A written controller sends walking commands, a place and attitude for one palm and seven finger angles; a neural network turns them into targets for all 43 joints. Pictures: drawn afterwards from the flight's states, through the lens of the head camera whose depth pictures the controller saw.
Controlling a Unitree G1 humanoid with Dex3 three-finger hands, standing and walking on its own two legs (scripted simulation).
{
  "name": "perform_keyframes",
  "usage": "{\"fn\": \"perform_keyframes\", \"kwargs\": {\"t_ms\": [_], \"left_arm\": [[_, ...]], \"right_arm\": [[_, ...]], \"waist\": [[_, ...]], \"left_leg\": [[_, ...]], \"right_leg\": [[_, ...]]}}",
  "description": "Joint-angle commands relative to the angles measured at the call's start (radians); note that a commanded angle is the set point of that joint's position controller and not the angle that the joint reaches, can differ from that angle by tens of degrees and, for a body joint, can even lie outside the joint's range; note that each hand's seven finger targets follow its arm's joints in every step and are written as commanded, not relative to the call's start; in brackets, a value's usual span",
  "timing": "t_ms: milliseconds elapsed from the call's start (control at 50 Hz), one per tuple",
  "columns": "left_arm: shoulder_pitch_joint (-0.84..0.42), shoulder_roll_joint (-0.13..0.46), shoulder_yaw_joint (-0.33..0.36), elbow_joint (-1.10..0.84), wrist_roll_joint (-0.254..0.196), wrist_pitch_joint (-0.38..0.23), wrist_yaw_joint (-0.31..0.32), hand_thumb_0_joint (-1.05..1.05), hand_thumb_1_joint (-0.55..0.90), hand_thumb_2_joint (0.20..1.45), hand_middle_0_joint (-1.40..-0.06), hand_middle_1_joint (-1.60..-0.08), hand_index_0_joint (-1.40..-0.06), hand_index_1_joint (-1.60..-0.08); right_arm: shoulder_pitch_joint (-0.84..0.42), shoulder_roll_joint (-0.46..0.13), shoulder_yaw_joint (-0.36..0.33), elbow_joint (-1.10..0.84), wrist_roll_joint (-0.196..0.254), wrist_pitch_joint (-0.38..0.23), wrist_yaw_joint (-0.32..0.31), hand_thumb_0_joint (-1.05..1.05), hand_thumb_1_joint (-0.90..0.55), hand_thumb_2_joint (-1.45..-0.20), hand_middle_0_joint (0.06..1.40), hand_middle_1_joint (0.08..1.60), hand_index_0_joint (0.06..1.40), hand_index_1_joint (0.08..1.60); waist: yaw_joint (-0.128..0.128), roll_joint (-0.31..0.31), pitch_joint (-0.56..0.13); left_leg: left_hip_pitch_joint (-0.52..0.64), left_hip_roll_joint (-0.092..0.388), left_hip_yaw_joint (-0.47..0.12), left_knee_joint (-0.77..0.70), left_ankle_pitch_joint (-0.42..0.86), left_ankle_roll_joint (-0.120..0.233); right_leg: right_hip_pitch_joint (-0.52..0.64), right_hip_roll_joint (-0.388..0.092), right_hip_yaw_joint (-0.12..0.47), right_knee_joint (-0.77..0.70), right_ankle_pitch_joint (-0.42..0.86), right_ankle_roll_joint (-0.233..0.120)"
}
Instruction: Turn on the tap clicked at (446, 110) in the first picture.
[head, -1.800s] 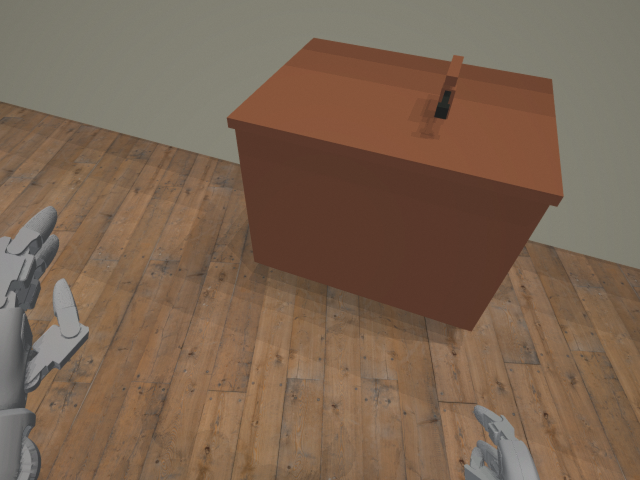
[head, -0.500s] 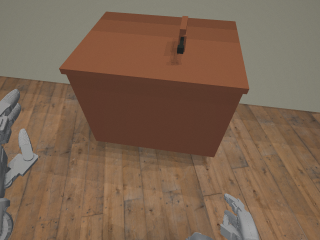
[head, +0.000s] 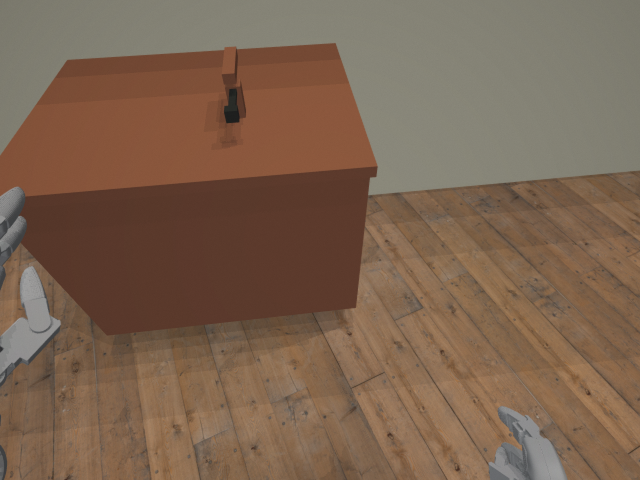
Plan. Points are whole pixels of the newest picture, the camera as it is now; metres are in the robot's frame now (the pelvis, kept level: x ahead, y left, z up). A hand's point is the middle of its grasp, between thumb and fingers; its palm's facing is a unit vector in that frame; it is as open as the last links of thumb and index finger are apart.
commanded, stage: turn to face it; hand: left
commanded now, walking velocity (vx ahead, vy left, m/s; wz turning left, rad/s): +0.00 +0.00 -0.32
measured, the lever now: (231, 114) +0.81 +0.24 +0.02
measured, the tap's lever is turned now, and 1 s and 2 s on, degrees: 0 0 0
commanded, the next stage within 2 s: take the last steps up to it in 0.24 s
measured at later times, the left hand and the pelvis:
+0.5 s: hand (145, 339) +0.21 +0.16 +0.17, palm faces +0.21 -0.86 -0.46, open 7.4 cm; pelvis -0.05 -0.02 +0.00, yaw -9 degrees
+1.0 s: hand (163, 308) +0.23 +0.16 +0.17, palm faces +0.29 -0.84 -0.45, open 7.4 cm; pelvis -0.01 -0.04 -0.01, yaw -9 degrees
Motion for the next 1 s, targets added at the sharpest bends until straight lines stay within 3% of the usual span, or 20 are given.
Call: {"fn": "perform_keyframes", "kwargs": {"t_ms": [0, 60, 100, 120, 180, 280, 340, 400, 540, 620, 640, 680, 720, 780, 880, 900, 920, 940, 960, 980], "left_arm": [[-0.087, 0.154, 0.081, -0.194, 0.01, -0.043, 0.024, 0.0, 0.9, 0.9, -0.2, -0.3, -0.2, -0.3], [-0.125, 0.16, 0.079, -0.216, 0.017, -0.054, 0.015, 0.0, 0.9, 0.9, -0.2, -0.3, -0.2, -0.3], [-0.133, 0.171, 0.111, -0.232, 0.026, -0.066, 0.017, 0.0, 0.9, 0.9, -0.2, -0.3, -0.2, -0.3], [-0.114, 0.158, 0.101, -0.19, 0.031, -0.058, 0.01, 0.0, 0.9, 0.9, -0.2, -0.3, -0.2, -0.3], [-0.14, 0.105, 0.05, -0.155, 0.023, -0.046, -0.008, 0.0, 0.9, 0.9, -0.2, -0.3, -0.2, -0.3], [-0.223, 0.116, 0.037, -0.139, 0.044, -0.053, 0.006, 0.0, 0.9, 0.9, -0.2, -0.3, -0.2, -0.3], [-0.172, 0.173, 0.097, -0.116, 0.025, -0.054, 0.018, 0.0, 0.9, 0.9, -0.2, -0.3, -0.2, -0.3], [-0.036, 0.17, 0.126, -0.16, 0.012, -0.068, 0.024, 0.0, 0.9, 0.9, -0.2, -0.3, -0.2, -0.3], [-0.021, 0.149, 0.109, -0.142, 0.017, -0.085, 0.032, 0.0, 0.9, 0.9, -0.2, -0.3, -0.2, -0.3], [-0.075, 0.13, 0.072, -0.113, 0.023, -0.086, 0.033, 0.0, 0.9, 0.9, -0.2, -0.3, -0.2, -0.3], [-0.097, 0.126, 0.065, -0.115, 0.023, -0.09, 0.03, 0.0, 0.9, 0.9, -0.2, -0.3, -0.2, -0.3], [-0.156, 0.11, 0.044, -0.147, 0.029, -0.102, 0.028, 0.0, 0.9, 0.9, -0.2, -0.3, -0.2, -0.3], [-0.152, 0.136, 0.063, -0.095, 0.048, -0.098, 0.022, 0.0, 0.9, 0.9, -0.2, -0.3, -0.2, -0.3], [-0.159, 0.126, 0.05, -0.141, 0.054, -0.095, 0.018, 0.0, 0.9, 0.9, -0.2, -0.3, -0.2, -0.3], [-0.177, 0.108, 0.036, -0.115, 0.051, -0.083, 0.018, 0.0, 0.9, 0.9, -0.2, -0.3, -0.2, -0.3], [-0.188, 0.112, 0.044, -0.106, 0.05, -0.084, 0.021, 0.0, 0.9, 0.9, -0.2, -0.3, -0.2, -0.3], [-0.186, 0.132, 0.063, -0.084, 0.054, -0.085, 0.024, 0.0, 0.9, 0.9, -0.2, -0.3, -0.2, -0.3], [-0.191, 0.167, 0.088, -0.069, 0.052, -0.082, 0.027, 0.0, 0.9, 0.9, -0.2, -0.3, -0.2, -0.3], [-0.215, 0.166, 0.103, -0.068, 0.037, -0.084, 0.021, 0.0, 0.9, 0.9, -0.2, -0.3, -0.2, -0.3], [-0.2, 0.168, 0.098, -0.057, 0.034, -0.086, 0.014, 0.0, 0.9, 0.9, -0.2, -0.3, -0.2, -0.3]], "right_arm": [[-0.072, -0.056, -0.004, -0.164, 0.003, -0.044, 0.002, 0.0, -0.9, -0.9, 0.2, 0.3, 0.2, 0.3], [-0.061, -0.082, -0.018, -0.179, -0.003, -0.05, -0.006, 0.0, -0.9, -0.9, 0.2, 0.3, 0.2, 0.3], [-0.088, -0.064, -0.008, -0.177, -0.004, -0.071, -0.016, 0.0, -0.9, -0.9, 0.2, 0.3, 0.2, 0.3], [-0.087, -0.043, -0.014, -0.179, -0.007, -0.081, -0.018, 0.0, -0.9, -0.9, 0.2, 0.3, 0.2, 0.3], [-0.052, -0.054, -0.016, -0.151, -0.002, -0.119, -0.009, 0.0, -0.9, -0.9, 0.2, 0.3, 0.2, 0.3], [-0.041, -0.075, -0.018, -0.113, 0.002, -0.169, 0.004, 0.0, -0.9, -0.9, 0.2, 0.3, 0.2, 0.3], [-0.063, -0.049, -0.029, -0.128, 0.006, -0.162, 0.004, 0.0, -0.9, -0.9, 0.2, 0.3, 0.2, 0.3], [-0.081, -0.009, 0.009, -0.107, -0.006, -0.123, 0.004, 0.0, -0.9, -0.9, 0.2, 0.3, 0.2, 0.3], [-0.084, -0.031, 0.004, -0.105, -0.012, -0.12, -0.028, 0.0, -0.9, -0.9, 0.2, 0.3, 0.2, 0.3], [-0.045, -0.048, -0.008, -0.1, -0.013, -0.139, -0.041, 0.0, -0.9, -0.9, 0.2, 0.3, 0.2, 0.3], [-0.037, -0.06, -0.013, -0.103, -0.014, -0.142, -0.046, 0.0, -0.9, -0.9, 0.2, 0.3, 0.2, 0.3], [-0.047, -0.089, -0.018, -0.103, -0.009, -0.146, -0.048, 0.0, -0.9, -0.9, 0.2, 0.3, 0.2, 0.3], [-0.056, -0.053, -0.006, -0.082, -0.014, -0.165, -0.046, 0.0, -0.9, -0.9, 0.2, 0.3, 0.2, 0.3], [-0.056, -0.065, -0.018, -0.06, -0.012, -0.182, -0.039, 0.0, -0.9, -0.9, 0.2, 0.3, 0.2, 0.3], [-0.053, -0.069, -0.011, -0.052, -0.013, -0.19, -0.036, 0.0, -0.9, -0.9, 0.2, 0.3, 0.2, 0.3], [-0.064, -0.063, -0.01, -0.054, -0.012, -0.186, -0.035, 0.0, -0.9, -0.9, 0.2, 0.3, 0.2, 0.3], [-0.063, -0.05, -0.011, -0.053, -0.012, -0.179, -0.033, 0.0, -0.9, -0.9, 0.2, 0.3, 0.2, 0.3], [-0.062, -0.03, -0.01, -0.062, -0.009, -0.171, -0.029, 0.0, -0.9, -0.9, 0.2, 0.3, 0.2, 0.3], [-0.077, -0.057, -0.028, -0.066, -0.011, -0.175, -0.019, 0.0, -0.9, -0.9, 0.2, 0.3, 0.2, 0.3], [-0.087, -0.065, -0.034, -0.059, -0.01, -0.167, -0.011, 0.0, -0.9, -0.9, 0.2, 0.3, 0.2, 0.3]], "waist": [[0.018, -0.053, -0.159], [0.009, 0.076, -0.087], [0.029, 0.3, -0.079], [0.026, 0.287, -0.054], [0.022, 0.208, -0.006], [-0.001, 0.168, -0.062], [0.017, -0.22, -0.151], [0.005, -0.083, -0.175], [0.0, -0.081, -0.119], [-0.017, -0.026, -0.116], [-0.022, 0.018, -0.097], [-0.019, 0.28, -0.031], [-0.029, 0.246, 0.063], [-0.009, 0.203, 0.044], [-0.01, 0.215, -0.015], [-0.006, 0.168, -0.033], [0.001, 0.033, -0.06], [-0.001, -0.229, -0.072], [0.016, -0.27, -0.07], [0.007, -0.199, -0.023]], "left_leg": [[0.12, 0.006, 0.001, -0.189, 0.025, 0.032], [0.205, 0.134, -0.106, -0.397, -0.037, 0.11], [0.067, 0.342, -0.284, -0.535, -0.117, 0.193], [-0.064, 0.381, -0.271, -0.557, -0.115, 0.216], [0.03, 0.314, -0.059, -0.42, 0.22, 0.172], [0.101, 0.239, 0.017, -0.166, 0.448, 0.067], [-0.091, 0.023, 0.045, 0.174, -0.052, -0.003], [-0.202, 0.04, -0.054, 0.332, -0.031, 0.01], [-0.031, 0.026, 0.049, -0.03, 0.008, 0.047], [0.18, 0.011, 0.075, -0.294, 0.051, 0.074], [0.229, 0.048, 0.022, -0.364, 0.006, 0.102], [0.309, 0.287, -0.347, -0.51, -0.174, 0.209], [0.127, 0.364, -0.45, -0.589, -0.28, 0.292], [0.123, 0.284, -0.221, -0.511, -0.073, 0.248], [0.062, 0.21, -0.041, -0.333, 0.1, 0.16], [-0.008, 0.192, -0.02, -0.246, 0.082, 0.142], [-0.123, 0.138, 0.041, -0.041, 0.066, 0.116], [-0.31, 0.018, 0.111, 0.224, -0.049, 0.068], [-0.343, 0.016, 0.008, 0.388, -0.082, 0.053], [-0.36, 0.042, -0.053, 0.474, -0.061, 0.043]], "right_leg": [[0.093, -0.279, 0.351, -0.221, -0.25, 0.027], [-0.047, -0.155, 0.284, -0.128, -0.373, 0.111], [-0.018, -0.039, 0.085, 0.259, -0.286, 0.135], [0.041, -0.043, 0.029, 0.463, -0.291, 0.146], [-0.038, -0.076, -0.049, 0.398, -0.339, 0.152], [0.183, -0.095, -0.092, -0.037, -0.066, 0.135], [0.274, -0.384, 0.37, -0.109, 0.323, -0.027], [0.333, -0.389, 0.336, -0.118, 0.076, -0.075], [0.152, -0.344, 0.273, -0.253, -0.437, -0.076], [0.099, -0.277, 0.213, -0.168, -0.505, -0.012], [0.054, -0.234, 0.191, -0.092, -0.498, 0.018], [-0.179, -0.075, -0.007, 0.246, -0.422, 0.089], [-0.217, -0.12, -0.04, 0.542, -0.37, 0.11], [-0.158, -0.153, -0.095, 0.462, -0.313, 0.122], [0.163, -0.099, -0.219, 0.069, -0.252, 0.128], [0.269, -0.115, -0.187, 0.002, -0.23, 0.114], [0.373, -0.212, -0.008, -0.063, -0.283, 0.055], [0.453, -0.423, 0.375, -0.166, -0.293, -0.056], [0.4, -0.506, 0.543, -0.251, -0.376, -0.095], [0.322, -0.523, 0.572, -0.278, -0.476, -0.117]]}}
